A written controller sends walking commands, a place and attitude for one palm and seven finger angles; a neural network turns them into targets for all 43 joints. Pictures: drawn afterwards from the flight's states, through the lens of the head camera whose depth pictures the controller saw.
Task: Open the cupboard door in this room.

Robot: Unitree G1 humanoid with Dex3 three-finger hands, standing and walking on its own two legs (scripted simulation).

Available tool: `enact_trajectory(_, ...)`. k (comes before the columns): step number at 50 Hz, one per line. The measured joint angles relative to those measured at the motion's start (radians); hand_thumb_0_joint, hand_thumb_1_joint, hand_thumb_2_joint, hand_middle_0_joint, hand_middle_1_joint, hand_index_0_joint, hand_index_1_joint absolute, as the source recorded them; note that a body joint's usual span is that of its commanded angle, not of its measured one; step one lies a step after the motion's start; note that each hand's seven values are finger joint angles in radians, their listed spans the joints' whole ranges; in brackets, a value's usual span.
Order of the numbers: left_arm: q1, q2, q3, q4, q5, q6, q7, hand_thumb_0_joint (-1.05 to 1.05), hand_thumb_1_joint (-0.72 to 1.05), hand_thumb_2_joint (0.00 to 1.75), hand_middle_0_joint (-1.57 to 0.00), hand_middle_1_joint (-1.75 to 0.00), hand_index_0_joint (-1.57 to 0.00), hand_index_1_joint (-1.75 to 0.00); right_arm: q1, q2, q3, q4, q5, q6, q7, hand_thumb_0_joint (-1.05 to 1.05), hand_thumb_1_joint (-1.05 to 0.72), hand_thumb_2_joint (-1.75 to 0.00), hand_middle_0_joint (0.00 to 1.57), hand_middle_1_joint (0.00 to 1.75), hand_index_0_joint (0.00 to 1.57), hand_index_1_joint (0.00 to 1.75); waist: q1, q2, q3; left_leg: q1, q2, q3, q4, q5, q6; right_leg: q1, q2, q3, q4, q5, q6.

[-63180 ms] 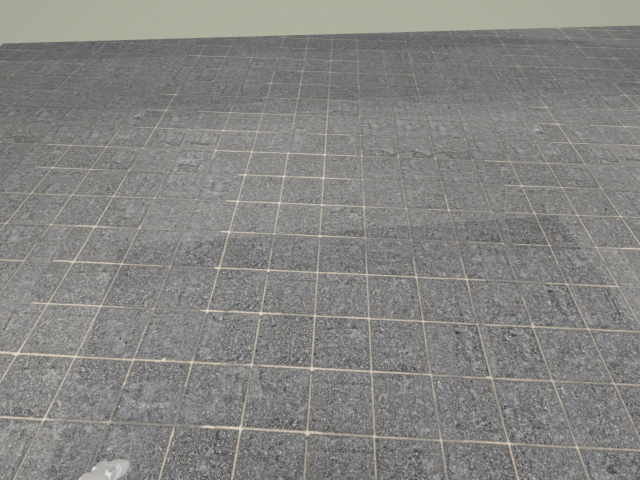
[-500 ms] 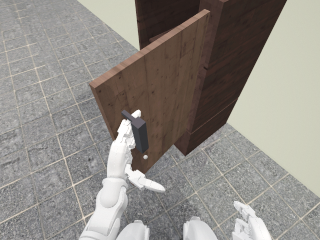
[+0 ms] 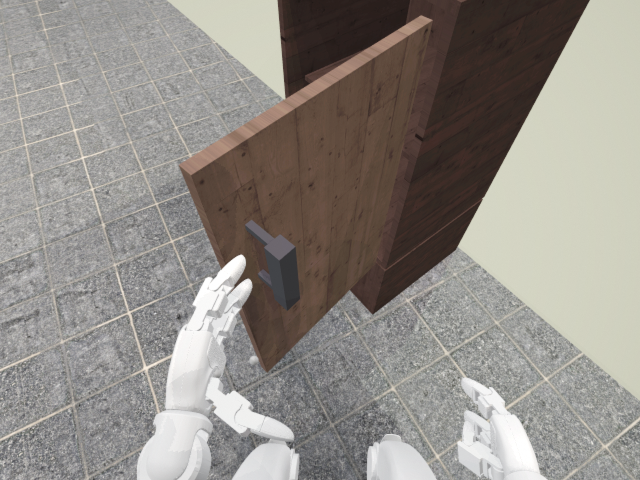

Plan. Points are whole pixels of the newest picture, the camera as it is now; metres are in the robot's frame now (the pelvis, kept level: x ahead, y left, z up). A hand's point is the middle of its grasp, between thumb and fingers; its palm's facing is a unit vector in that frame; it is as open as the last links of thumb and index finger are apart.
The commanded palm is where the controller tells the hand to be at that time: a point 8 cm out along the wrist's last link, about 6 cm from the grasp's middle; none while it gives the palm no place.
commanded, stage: slide the hand sideways off the handle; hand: left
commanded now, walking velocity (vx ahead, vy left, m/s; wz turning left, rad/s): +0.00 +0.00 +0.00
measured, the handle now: (272, 265) +0.36 +0.09 +0.06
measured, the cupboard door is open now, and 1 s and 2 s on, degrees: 99 99 99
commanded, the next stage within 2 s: draw the hand back to the body in 0.36 s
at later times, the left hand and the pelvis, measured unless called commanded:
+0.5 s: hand (221, 389) +0.21 +0.12 +0.05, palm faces -0.03 -1.00 -0.02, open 16.3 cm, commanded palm +0.19 +0.18 +0.06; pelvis +0.00 -0.01 -0.01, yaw +0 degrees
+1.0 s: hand (137, 369) +0.21 +0.17 +0.13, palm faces +0.02 -0.99 -0.12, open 16.1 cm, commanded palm +0.17 +0.23 +0.15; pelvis +0.02 -0.01 +0.04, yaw +0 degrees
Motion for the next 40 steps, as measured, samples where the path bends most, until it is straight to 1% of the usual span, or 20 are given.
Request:
enact_trajectory(5,0.045,0.021,0.024,-0.038,-0.014,0.0,-0.03,-0.01,-0.5,0.3,-0.16,-0.31,-0.17,-0.31,0.002,-0.003,-0.001,-0.007,0.002,-0.007,-0.009,0.01,-0.91,-0.9,0.2,0.3,0.2,0.3,0.0,0.0,-0.003,-0.009,0.003,-0.005,0.011,-0.007,-0.005,-0.008,0.003,-0.005,0.01,-0.008,-0.005)
enact_trajectory(11,0.111,0.033,0.062,-0.087,-0.044,0.0,-0.058,-0.01,-0.5,0.3,-0.16,-0.31,-0.16,-0.3,0.012,-0.005,-0.005,-0.011,0.006,-0.016,-0.017,0.02,-0.91,-0.9,0.2,0.3,0.2,0.3,-0.001,0.0,-0.01,-0.016,0.007,-0.01,0.019,-0.015,-0.012,-0.016,0.007,-0.01,0.02,-0.016,-0.011)
enact_trajectory(17,0.175,0.058,0.106,-0.118,-0.073,-0.01,-0.102,-0.01,-0.5,0.3,-0.16,-0.3,-0.16,-0.3,0.018,-0.008,-0.008,-0.011,0.01,-0.026,-0.028,0.02,-0.91,-0.9,0.2,0.3,0.2,0.3,-0.002,0.0,-0.015,-0.025,0.011,-0.017,0.031,-0.022,-0.018,-0.023,0.01,-0.017,0.03,-0.023,-0.017)
enact_trajectory(21,0.192,0.068,0.124,-0.131,-0.097,-0.02,-0.128,-0.01,-0.5,0.3,-0.15,-0.3,-0.15,-0.3,0.017,-0.013,-0.011,-0.009,0.012,-0.038,-0.035,0.02,-0.91,-0.9,0.2,0.3,0.2,0.3,-0.002,0.002,-0.017,-0.04,0.013,-0.024,0.048,-0.027,-0.021,-0.036,0.011,-0.024,0.042,-0.027,-0.02)
enact_trajectory(24,0.183,0.069,0.124,-0.139,-0.104,-0.021,-0.138,-0.01,-0.5,0.3,-0.15,-0.3,-0.15,-0.3,0.015,-0.018,-0.012,-0.009,0.011,-0.047,-0.039,0.02,-0.91,-0.9,0.2,0.3,0.2,0.3,-0.002,0.003,-0.018,-0.055,0.013,-0.028,0.062,-0.03,-0.022,-0.048,0.011,-0.029,0.054,-0.031,-0.021)
enact_trajectory(26,0.172,0.073,0.124,-0.149,-0.104,-0.008,-0.143,-0.01,-0.5,0.3,-0.15,-0.3,-0.15,-0.3,0.014,-0.018,-0.012,-0.01,0.013,-0.047,-0.042,0.02,-0.91,-0.9,0.2,0.3,0.2,0.3,-0.001,0.002,-0.016,-0.058,0.014,-0.028,0.068,-0.032,-0.022,-0.051,0.012,-0.029,0.058,-0.031,-0.022)
enact_trajectory(29,0.171,0.092,0.136,-0.187,-0.107,0.033,-0.145,-0.01,-0.5,0.3,-0.15,-0.3,-0.15,-0.3,0.017,-0.011,-0.011,-0.013,0.02,-0.036,-0.047,0.02,-0.91,-0.9,0.2,0.3,0.2,0.3,0.0,0.003,-0.012,-0.037,0.017,-0.026,0.056,-0.03,-0.022,-0.031,0.016,-0.027,0.046,-0.027,-0.022)
enact_trajectory(34,0.209,0.11,0.175,-0.245,-0.132,0.091,-0.141,-0.01,-0.5,0.3,-0.16,-0.3,-0.15,-0.3,0.041,-0.002,0.001,-0.024,0.035,-0.02,-0.056,0.02,-0.91,-0.9,0.2,0.3,0.2,0.3,-0.006,0.018,-0.008,0.05,0.019,-0.027,-0.019,-0.005,-0.021,0.058,0.02,-0.025,-0.03,-0.004,-0.018)
enact_trajectory(40,0.246,0.12,0.207,-0.263,-0.161,0.123,-0.168,-0.01,-0.5,0.3,-0.15,-0.3,-0.15,-0.3,0.07,-0.012,0.015,-0.035,0.04,-0.03,-0.066,0.02,-0.9,-0.9,0.2,0.3,0.2,0.3,-0.009,0.026,-0.009,0.138,0.017,-0.028,-0.104,0.026,-0.018,0.149,0.021,-0.024,-0.116,0.025,-0.012)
